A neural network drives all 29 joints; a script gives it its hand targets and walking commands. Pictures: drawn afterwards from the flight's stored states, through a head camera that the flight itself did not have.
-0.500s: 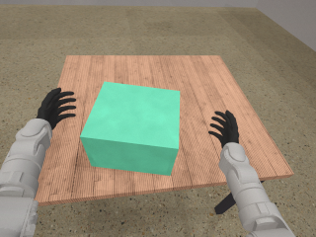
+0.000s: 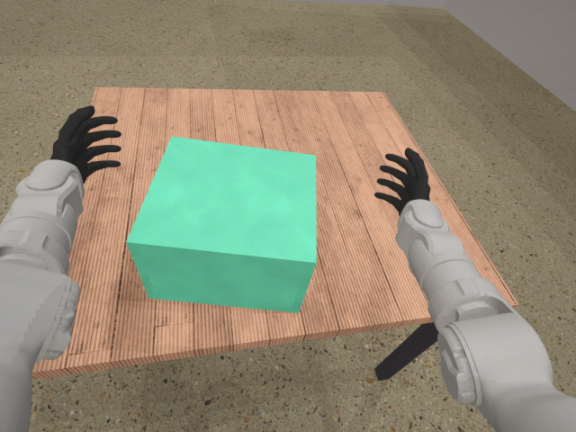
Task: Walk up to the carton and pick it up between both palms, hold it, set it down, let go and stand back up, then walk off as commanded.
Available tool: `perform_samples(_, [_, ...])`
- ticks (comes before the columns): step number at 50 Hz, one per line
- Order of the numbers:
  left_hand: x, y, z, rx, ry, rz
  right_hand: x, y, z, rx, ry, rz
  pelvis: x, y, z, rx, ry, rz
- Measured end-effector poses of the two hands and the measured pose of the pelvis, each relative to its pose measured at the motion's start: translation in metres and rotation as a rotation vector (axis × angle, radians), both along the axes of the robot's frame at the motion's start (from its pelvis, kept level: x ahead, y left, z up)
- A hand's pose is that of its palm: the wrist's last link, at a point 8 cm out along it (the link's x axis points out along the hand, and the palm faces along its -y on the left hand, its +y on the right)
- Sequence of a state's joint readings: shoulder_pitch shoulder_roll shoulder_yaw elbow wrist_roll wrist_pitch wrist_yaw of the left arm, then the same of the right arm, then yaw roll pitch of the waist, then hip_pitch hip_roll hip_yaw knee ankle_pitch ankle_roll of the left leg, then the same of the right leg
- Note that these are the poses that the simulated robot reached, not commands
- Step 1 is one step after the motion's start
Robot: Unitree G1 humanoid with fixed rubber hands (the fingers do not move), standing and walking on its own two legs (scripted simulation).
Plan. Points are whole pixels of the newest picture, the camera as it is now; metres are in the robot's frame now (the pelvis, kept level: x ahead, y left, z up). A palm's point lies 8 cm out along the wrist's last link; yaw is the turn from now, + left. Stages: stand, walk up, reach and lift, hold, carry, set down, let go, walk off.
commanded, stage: reach and lift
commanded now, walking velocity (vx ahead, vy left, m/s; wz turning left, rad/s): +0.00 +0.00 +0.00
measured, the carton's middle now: (235, 224) +0.48 +0.04 -0.03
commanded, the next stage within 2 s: none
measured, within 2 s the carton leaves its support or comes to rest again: neither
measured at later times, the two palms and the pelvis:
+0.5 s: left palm (99, 179) +0.49 +0.24 +0.07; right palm (397, 210) +0.42 -0.22 +0.07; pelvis +0.00 +0.00 -0.01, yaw +0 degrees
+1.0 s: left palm (118, 203) +0.49 +0.22 +0.01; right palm (378, 230) +0.43 -0.21 +0.01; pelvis +0.00 +0.01 -0.03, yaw -1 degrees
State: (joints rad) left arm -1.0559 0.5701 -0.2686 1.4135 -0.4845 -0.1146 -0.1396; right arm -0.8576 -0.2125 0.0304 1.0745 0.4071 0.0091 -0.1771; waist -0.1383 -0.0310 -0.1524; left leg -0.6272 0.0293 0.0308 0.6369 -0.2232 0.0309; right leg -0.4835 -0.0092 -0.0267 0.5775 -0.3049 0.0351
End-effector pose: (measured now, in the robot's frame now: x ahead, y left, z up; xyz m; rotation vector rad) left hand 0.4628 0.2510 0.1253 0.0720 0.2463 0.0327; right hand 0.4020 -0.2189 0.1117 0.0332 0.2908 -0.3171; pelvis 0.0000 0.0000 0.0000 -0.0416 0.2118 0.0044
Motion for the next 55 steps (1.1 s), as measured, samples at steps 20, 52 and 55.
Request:
perform_samples(20, [0.025,-0.011,-0.027,-0.006,0.025,0.008,0.022,-0.001,-0.016,-0.035,0.031,-0.001,0.003,-0.006,-0.006,-0.004,0.115,0.001])
perform_samples(52, [0.032,-0.027,-0.110,0.015,0.036,-0.046,0.025,0.012,-0.096,-0.040,0.025,-0.022,0.002,0.007,-0.034,-0.034,0.292,-0.005])
perform_samples(55, [0.032,-0.028,-0.107,0.018,0.022,-0.050,0.026,0.013,-0.092,-0.048,0.007,-0.013,0.002,0.008,-0.035,-0.033,0.297,-0.011])
